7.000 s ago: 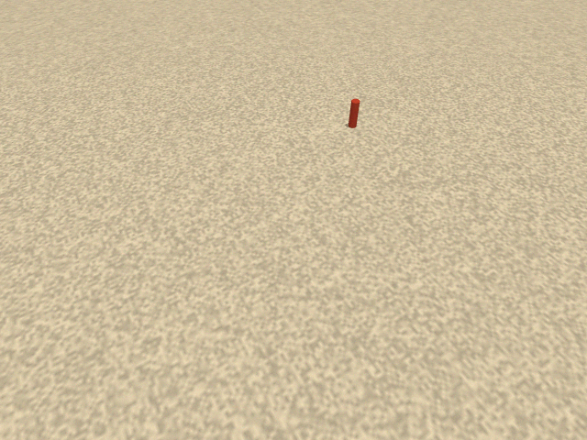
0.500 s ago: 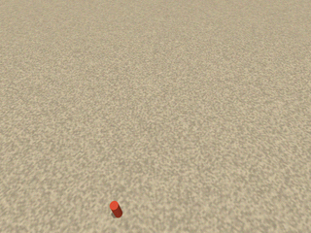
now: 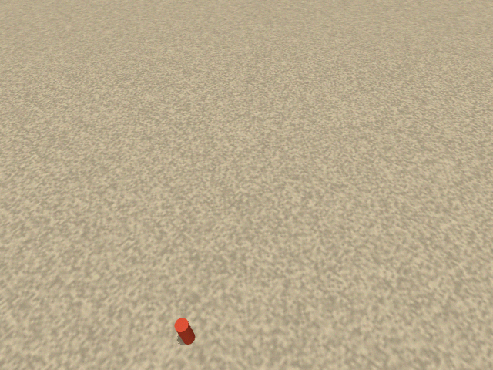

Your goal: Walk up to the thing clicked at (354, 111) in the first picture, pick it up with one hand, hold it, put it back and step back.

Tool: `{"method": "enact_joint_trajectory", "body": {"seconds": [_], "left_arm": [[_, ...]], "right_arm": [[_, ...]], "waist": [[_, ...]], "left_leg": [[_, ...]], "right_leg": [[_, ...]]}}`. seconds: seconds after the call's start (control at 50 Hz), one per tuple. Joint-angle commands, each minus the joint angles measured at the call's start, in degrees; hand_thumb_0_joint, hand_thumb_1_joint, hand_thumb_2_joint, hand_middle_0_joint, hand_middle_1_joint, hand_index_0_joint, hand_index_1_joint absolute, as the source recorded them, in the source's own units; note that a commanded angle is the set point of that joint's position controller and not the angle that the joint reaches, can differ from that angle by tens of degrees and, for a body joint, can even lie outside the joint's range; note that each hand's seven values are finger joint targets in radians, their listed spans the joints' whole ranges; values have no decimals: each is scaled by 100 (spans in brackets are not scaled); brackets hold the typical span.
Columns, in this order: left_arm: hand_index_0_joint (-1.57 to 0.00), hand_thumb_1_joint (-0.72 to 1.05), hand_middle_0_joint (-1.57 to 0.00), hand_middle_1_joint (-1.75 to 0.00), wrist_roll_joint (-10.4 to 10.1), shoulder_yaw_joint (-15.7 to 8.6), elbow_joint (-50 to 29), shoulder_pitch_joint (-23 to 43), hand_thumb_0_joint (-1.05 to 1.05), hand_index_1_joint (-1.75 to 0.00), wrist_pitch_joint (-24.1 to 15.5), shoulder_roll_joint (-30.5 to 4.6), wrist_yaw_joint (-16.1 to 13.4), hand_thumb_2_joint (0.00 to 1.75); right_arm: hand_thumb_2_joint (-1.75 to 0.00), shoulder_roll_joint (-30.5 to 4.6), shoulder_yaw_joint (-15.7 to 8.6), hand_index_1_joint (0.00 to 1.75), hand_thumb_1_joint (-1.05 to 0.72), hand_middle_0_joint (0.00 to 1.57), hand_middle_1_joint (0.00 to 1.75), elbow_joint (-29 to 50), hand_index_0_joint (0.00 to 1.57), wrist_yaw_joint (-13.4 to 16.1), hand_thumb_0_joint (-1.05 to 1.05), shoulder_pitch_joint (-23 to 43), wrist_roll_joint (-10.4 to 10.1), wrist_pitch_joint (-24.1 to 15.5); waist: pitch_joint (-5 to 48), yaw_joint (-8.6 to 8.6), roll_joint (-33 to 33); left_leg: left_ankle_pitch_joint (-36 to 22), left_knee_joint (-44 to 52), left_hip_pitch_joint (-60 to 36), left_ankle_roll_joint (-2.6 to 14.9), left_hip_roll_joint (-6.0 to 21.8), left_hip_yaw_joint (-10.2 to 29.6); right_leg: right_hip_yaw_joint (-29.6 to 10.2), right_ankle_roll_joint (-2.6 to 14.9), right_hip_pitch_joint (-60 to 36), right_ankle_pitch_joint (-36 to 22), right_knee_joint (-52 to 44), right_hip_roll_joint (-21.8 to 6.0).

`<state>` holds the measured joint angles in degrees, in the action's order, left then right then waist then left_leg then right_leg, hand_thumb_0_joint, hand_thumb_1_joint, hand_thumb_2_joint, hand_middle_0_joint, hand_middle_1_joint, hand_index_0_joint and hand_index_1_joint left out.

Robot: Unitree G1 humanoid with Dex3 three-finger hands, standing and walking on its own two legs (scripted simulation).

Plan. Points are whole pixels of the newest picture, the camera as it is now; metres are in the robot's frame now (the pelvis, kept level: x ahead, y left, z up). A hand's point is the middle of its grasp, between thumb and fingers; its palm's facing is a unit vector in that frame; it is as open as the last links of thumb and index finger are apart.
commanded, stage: stand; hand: left
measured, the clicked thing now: (185, 331) +0.38 +0.24 -0.70
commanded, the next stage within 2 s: go down in 1.26 s
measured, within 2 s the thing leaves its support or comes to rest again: neither
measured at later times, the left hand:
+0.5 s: hand out of the picture +0.08 +0.25 -0.15, palm faces -0.02 -0.94 -0.35, open 7.4 cm
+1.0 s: hand out of the picture +0.08 +0.25 -0.16, palm faces -0.03 -0.94 -0.35, open 7.4 cm
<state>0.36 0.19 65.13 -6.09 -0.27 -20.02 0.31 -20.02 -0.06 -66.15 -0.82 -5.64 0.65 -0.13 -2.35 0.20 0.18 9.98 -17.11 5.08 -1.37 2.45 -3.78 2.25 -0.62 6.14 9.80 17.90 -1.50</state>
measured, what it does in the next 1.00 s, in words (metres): stands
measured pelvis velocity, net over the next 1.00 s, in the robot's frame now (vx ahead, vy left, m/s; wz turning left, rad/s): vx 0.00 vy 0.00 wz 0.00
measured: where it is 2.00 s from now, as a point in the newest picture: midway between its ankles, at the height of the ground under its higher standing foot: outside the picture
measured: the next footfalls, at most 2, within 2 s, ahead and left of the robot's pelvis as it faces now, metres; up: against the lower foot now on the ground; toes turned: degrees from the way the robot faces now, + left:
none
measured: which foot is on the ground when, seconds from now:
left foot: down 0.00-1.00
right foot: down 0.00-1.00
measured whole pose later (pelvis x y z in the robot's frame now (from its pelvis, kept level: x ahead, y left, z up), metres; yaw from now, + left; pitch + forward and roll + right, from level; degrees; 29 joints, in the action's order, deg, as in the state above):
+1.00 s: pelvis +0.00 +0.00 +0.00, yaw +0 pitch -2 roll +0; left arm 0.5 0.3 64.5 -6.8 -0.4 -20.2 0.1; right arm -20.0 -0.2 -65.6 -0.7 -6.4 0.7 0.0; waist -2.1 0.2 0.2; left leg 10.4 -17.1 4.6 -1.4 2.6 -3.8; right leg 2.2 -0.6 5.6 10.1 17.7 -1.4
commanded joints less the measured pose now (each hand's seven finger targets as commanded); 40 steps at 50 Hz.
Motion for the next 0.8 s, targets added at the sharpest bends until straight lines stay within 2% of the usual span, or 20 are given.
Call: {"method": "enact_joint_trajectory", "body": {"seconds": [0.0, 0.6, 0.72, 0.78], "left_arm": [[-20, 90, -20, -30, 14, -221, -357, 241, 0, -30, -150, -1229, -77, 90], [-20, 90, -20, -30, 22, -238, -422, 221, 0, -30, -160, -1256, -96, 90], [-20, 90, -20, -30, 19, -235, -404, 222, 0, -30, -146, -1271, -90, 90], [-20, 90, -20, -30, 15, -235, -417, 223, 0, -30, -143, -1254, -82, 90]], "right_arm": [[-90, -1233, -224, 30, -90, 20, 30, 364, 20, 104, 0, 295, 0, -154], [-90, -1237, -239, 30, -90, 20, 30, 428, 20, 111, 0, 233, 13, -131], [-90, -1199, -227, 30, -90, 20, 30, 416, 20, 105, 0, 209, 12, -124], [-90, -1227, -225, 30, -90, 20, 30, 409, 20, 115, 0, 180, 17, -133]], "waist": [[463, 2, -17], [393, 10, 22], [286, 11, -5], [366, 0, 50]], "left_leg": [[-903, 190, -233, 147, 684, 549], [-727, 204, -149, 180, 666, 505], [-555, 273, -31, 149, 657, 540], [-658, 245, -65, 161, 659, 513]], "right_leg": [[-557, 135, 29, -962, -268, -676], [-582, 152, -31, -986, -316, -698], [-565, 151, 7, -697, -326, -666], [-590, 162, -28, -842, -290, -690]]}}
